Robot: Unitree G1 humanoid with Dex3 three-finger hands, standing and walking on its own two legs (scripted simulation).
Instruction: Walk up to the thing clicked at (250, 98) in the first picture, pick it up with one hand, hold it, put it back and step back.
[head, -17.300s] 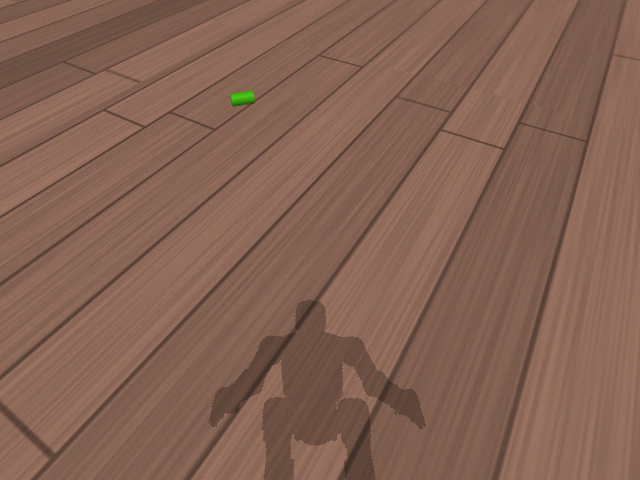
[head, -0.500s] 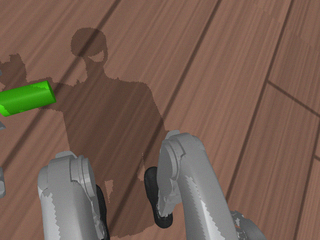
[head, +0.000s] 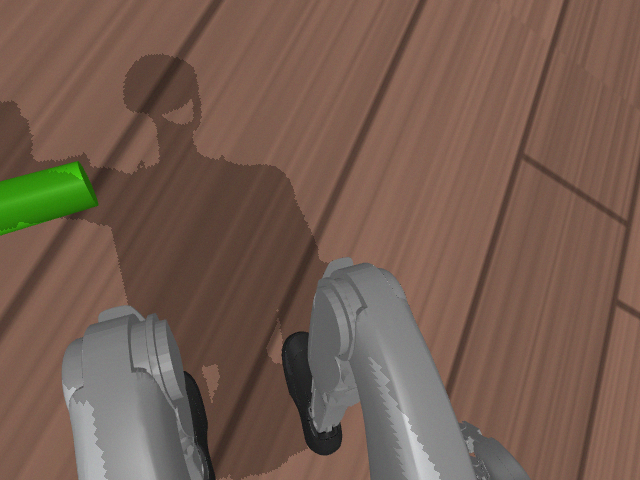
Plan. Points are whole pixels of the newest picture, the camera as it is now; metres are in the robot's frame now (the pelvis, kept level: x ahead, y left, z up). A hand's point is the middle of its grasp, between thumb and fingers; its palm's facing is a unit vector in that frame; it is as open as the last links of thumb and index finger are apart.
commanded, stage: rise first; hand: left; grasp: from above
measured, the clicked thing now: (37, 198) +0.49 +0.30 -0.29
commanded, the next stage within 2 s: approach in 0.18 s
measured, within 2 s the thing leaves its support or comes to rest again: neither
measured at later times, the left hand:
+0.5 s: hand out of the picture +0.46 +0.32 -0.16, palm faces -0.42 -0.10 -0.90, open 14.2 cm
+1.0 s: hand out of the picture +0.47 +0.31 -0.19, palm faces -0.46 -0.15 -0.88, open 14.3 cm
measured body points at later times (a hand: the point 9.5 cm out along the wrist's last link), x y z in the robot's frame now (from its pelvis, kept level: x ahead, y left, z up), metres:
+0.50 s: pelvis +0.00 +0.00 +0.01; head +0.25 +0.08 +0.37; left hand +0.48 +0.32 -0.11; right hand +0.05 -0.27 -0.09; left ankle +0.07 +0.11 -0.29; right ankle +0.10 -0.10 -0.29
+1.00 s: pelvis +0.00 -0.01 +0.00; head +0.27 +0.05 +0.35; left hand +0.49 +0.32 -0.14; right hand +0.00 -0.27 -0.09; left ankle +0.07 +0.11 -0.29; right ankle +0.10 -0.10 -0.29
